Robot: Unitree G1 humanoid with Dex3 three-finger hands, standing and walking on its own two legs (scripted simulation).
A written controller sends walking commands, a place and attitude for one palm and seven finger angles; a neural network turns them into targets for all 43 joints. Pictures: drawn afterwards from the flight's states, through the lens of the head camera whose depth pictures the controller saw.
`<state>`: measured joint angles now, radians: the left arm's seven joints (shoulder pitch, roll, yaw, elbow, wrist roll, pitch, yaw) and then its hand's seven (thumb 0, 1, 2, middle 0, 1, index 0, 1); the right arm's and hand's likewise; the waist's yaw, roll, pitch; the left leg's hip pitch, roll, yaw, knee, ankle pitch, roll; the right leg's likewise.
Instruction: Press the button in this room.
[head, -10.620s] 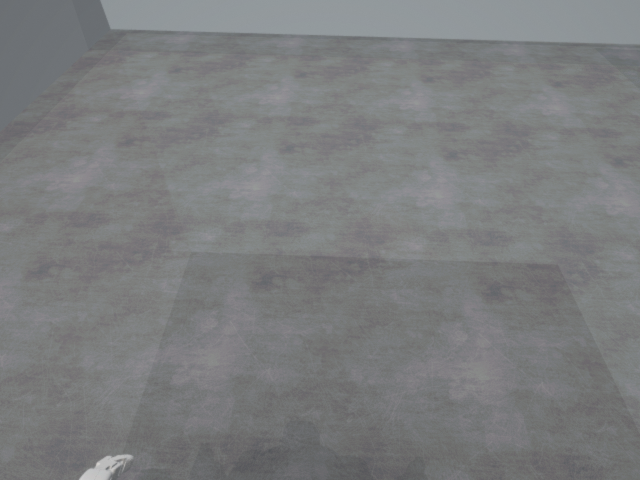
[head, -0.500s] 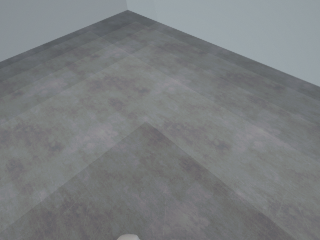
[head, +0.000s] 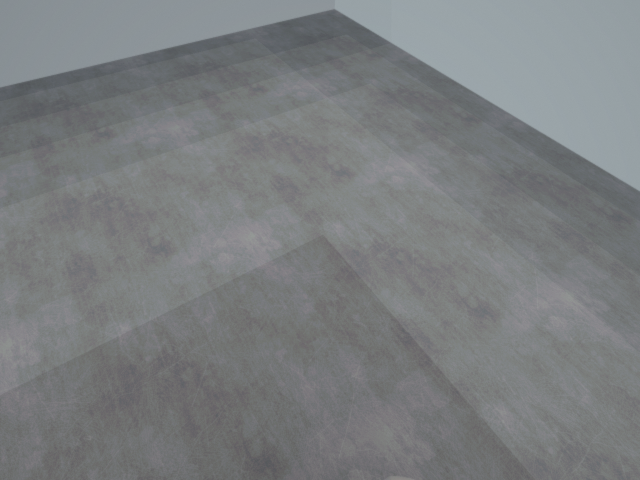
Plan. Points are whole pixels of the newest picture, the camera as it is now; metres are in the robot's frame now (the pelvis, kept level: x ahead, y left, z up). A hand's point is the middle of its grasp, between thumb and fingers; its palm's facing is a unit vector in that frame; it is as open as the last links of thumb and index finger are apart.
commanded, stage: turn or walk to find it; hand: left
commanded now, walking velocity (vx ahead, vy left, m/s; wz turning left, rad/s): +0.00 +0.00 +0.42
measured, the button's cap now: out of the picture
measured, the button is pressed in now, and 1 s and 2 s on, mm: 0 0 0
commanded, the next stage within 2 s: none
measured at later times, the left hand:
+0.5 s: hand out of the picture -0.02 +0.16 -0.16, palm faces +0.26 -0.93 -0.26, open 7.3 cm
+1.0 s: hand out of the picture -0.08 +0.21 -0.16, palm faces +0.43 -0.87 -0.25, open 7.3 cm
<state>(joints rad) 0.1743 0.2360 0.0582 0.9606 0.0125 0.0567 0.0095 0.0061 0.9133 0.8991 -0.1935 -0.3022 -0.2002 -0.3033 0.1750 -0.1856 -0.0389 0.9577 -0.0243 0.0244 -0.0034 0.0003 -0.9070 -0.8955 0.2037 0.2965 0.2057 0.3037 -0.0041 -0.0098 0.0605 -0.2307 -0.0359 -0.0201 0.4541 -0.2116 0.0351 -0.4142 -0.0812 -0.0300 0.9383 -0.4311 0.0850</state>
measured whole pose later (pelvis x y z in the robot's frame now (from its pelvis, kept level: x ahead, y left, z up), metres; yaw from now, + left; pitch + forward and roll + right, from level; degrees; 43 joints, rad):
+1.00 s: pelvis -0.07 -0.02 +0.00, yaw +24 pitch -1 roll +0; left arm 0.16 0.23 0.06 0.95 0.01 0.06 0.01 0.01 0.91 0.90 -0.19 -0.30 -0.20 -0.30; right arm 0.19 -0.19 -0.04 0.96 -0.03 0.03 0.00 0.00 -0.91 -0.90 0.20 0.30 0.21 0.30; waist -0.01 -0.01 0.06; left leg -0.24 -0.03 -0.02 0.46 -0.20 0.03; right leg -0.40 -0.08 -0.03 0.91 -0.43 0.08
